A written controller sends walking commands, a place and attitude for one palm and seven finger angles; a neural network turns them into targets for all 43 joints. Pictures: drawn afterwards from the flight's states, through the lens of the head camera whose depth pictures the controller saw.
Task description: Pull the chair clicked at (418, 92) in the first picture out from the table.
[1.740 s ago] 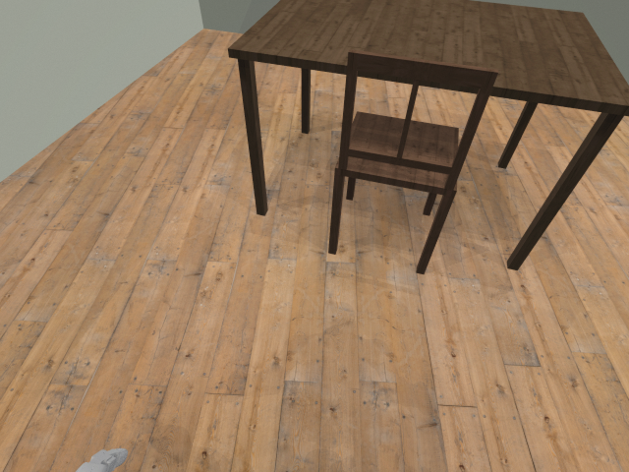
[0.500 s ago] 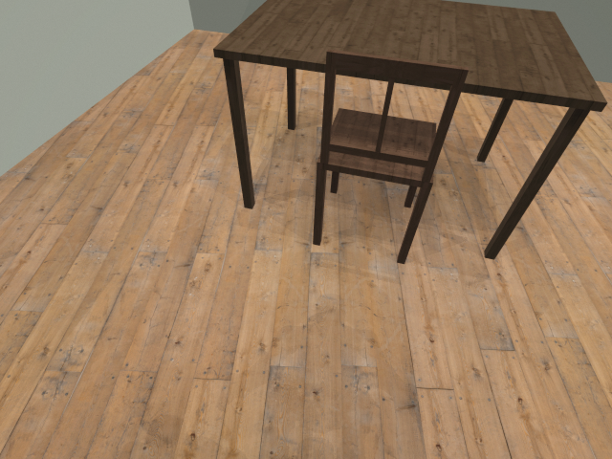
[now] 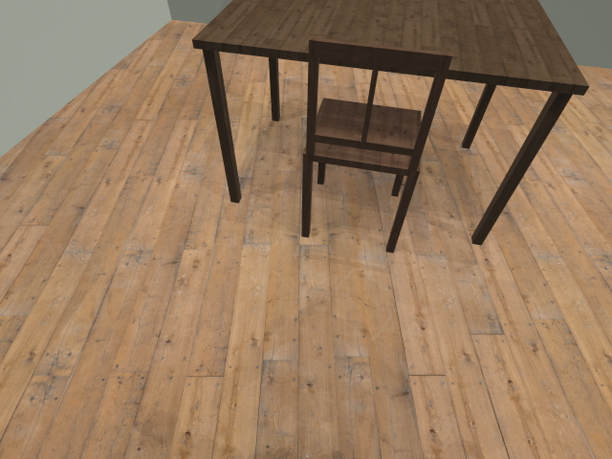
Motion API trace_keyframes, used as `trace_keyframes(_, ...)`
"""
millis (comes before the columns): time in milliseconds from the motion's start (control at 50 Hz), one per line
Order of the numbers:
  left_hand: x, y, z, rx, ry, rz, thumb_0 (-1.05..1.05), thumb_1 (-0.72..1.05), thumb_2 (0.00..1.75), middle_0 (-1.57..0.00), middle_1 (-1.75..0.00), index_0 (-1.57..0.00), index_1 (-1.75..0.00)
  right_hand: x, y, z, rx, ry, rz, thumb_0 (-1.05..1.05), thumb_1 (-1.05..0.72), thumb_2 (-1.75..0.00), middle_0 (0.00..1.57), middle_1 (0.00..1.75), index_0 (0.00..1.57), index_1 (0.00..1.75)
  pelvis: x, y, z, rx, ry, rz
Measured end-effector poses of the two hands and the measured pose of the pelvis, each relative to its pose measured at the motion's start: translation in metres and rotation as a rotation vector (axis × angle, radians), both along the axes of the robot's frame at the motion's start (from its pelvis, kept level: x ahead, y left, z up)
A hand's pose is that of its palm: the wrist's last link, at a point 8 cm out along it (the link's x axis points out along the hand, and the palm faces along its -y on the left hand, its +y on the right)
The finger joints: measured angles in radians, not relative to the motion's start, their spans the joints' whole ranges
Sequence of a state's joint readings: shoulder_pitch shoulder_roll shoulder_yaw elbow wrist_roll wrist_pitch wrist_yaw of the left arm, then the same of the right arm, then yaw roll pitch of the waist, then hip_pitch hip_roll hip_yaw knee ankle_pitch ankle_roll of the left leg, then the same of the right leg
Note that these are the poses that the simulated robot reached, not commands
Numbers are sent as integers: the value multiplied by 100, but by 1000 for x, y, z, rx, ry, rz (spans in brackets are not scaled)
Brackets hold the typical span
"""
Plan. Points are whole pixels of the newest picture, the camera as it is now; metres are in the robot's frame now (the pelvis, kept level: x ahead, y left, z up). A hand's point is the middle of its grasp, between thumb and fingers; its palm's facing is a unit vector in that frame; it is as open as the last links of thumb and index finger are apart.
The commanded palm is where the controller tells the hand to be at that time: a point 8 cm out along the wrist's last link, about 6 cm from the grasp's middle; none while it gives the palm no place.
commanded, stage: walk to a spot facing it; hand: left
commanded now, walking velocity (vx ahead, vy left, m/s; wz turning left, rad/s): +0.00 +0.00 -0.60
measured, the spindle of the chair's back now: (369, 105) +1.08 -0.11 -0.11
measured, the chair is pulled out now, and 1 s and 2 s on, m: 0.00 0.00 0.00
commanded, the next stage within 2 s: none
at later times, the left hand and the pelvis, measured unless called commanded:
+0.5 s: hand out of the picture +0.04 +0.14 -0.15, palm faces -0.16 -0.96 -0.21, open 7.4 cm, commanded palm none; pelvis +0.06 -0.05 +0.01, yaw -15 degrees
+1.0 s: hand (254, 300) +0.43 +0.13 -0.17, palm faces -0.44 -0.87 -0.21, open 7.4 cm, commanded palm none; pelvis +0.27 -0.02 +0.00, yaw -32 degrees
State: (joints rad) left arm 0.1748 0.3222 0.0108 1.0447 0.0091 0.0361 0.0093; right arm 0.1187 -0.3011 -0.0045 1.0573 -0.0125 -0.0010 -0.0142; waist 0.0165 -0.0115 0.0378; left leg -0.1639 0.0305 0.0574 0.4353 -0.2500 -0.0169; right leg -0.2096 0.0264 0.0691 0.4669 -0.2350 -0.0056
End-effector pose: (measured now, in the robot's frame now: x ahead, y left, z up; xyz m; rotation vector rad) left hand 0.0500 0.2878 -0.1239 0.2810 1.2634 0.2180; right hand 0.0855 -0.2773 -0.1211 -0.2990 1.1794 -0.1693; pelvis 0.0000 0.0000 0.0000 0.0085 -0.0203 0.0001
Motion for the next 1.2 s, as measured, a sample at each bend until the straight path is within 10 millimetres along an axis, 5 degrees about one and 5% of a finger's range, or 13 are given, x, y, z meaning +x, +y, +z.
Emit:
trace_keyframes(140,-1,-34,-12,-43,53,-61,1,90,90,-20,-30,-20,-30,-38,7,-23,80,12,-99,1,-90,-90,21,30,20,30,-6,-12,-10,33,-10,-97)
trace_keyframes(220,3,-59,-16,-55,28,-90,1,90,90,-20,-30,-20,-30,-60,-4,-45,123,55,-152,1,-90,-90,21,30,20,30,1,-28,-22,22,-7,-137)
trace_keyframes(280,-5,-75,-13,-61,20,-69,0,90,90,-20,-30,-20,-30,-63,-11,-43,136,91,-164,1,-91,-90,21,30,20,29,7,-37,-17,12,-8,-146)
trace_keyframes(440,-18,-101,5,-102,173,-106,0,90,90,-21,-30,-20,-30,-23,-30,-10,129,-35,-246,1,-91,-90,20,30,20,29,40,-47,6,26,21,-237)
trace_keyframes(600,30,-98,1,-100,201,-125,1,90,90,-21,-30,-20,-30,39,-28,-6,118,-77,-277,1,-91,-90,20,29,19,29,96,-43,5,4,40,-296)
trace_keyframes(760,123,-72,-25,-99,241,-185,0,90,90,-21,-30,-20,-30,149,-6,-3,101,-212,-291,1,-91,-90,20,29,19,29,181,-26,-13,-7,45,-388)
trace_keyframes(820,180,-63,-40,-100,244,-246,1,90,90,-20,-30,-20,-30,166,1,-3,71,-262,-343,1,-91,-90,20,30,20,29,208,-21,-21,-8,27,-447)
trace_keyframes(900,279,-71,-36,-104,142,-359,1,91,90,-20,-30,-20,-30,146,14,2,62,-190,-454,1,-91,-90,21,30,20,30,238,-21,-10,-7,11,-505)
trace_keyframes(1020,411,-116,-15,-128,-37,-508,1,91,90,-20,-29,-19,-30,92,31,-1,53,1,-636,0,-93,-90,21,30,20,30,276,-24,-1,-10,14,-575)
trace_keyframes(1100,469,-160,-8,-144,-84,-610,0,91,90,-20,-29,-19,-30,63,45,-6,80,115,-731,0,-93,-90,20,29,20,29,296,-32,-2,-7,13,-622)
trace_keyframes(1200,516,-226,-10,-160,-97,-748,0,91,90,-20,-29,-19,-30,43,60,-20,143,201,-846,1,-92,-90,20,29,19,29,316,-52,-10,1,11,-688)
